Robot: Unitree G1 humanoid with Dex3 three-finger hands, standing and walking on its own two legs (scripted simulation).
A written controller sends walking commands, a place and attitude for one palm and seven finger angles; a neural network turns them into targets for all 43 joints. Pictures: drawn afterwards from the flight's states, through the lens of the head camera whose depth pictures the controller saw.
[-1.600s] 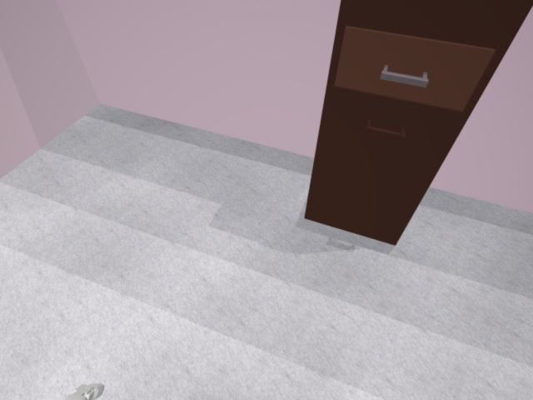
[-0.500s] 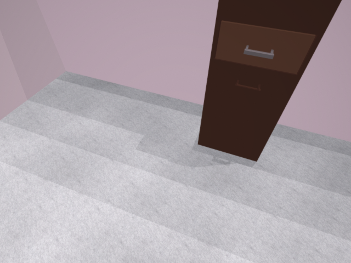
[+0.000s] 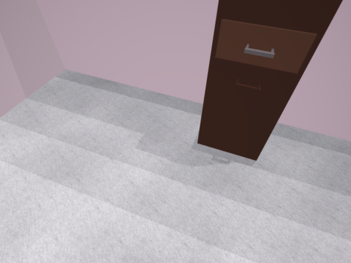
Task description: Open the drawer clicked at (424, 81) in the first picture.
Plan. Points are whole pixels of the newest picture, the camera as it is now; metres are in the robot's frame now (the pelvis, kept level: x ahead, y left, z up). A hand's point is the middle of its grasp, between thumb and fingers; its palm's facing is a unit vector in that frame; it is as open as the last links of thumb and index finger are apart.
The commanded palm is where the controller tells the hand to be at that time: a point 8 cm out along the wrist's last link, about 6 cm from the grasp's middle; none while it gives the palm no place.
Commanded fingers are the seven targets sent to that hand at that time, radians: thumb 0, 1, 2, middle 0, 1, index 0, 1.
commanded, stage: walk to a spot facing it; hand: left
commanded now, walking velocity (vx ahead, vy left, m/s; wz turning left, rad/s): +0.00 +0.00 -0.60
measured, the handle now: (259, 50) +0.96 -0.32 +0.02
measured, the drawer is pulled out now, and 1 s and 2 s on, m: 0.00 0.00 0.00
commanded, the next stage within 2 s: none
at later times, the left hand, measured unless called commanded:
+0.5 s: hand out of the picture +0.05 +0.16 -0.17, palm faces -0.18 -0.95 -0.26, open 7.4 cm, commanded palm none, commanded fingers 0.00 0.90 0.90 -0.20 -0.30 -0.20 -0.30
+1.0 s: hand out of the picture +0.14 +0.21 -0.17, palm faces -0.44 -0.87 -0.24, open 7.4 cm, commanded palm none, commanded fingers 0.00 0.90 0.90 -0.20 -0.30 -0.20 -0.30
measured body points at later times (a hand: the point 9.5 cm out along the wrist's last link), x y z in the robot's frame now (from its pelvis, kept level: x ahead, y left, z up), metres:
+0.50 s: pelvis -0.03 -0.03 -0.01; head +0.01 -0.06 +0.43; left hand +0.06 +0.21 -0.15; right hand +0.00 -0.29 -0.17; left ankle -0.01 +0.13 -0.67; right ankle -0.01 -0.10 -0.75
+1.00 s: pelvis -0.04 +0.04 +0.00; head -0.01 +0.06 +0.44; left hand +0.16 +0.25 -0.15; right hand -0.10 -0.22 -0.13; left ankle +0.00 +0.15 -0.75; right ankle -0.10 -0.08 -0.66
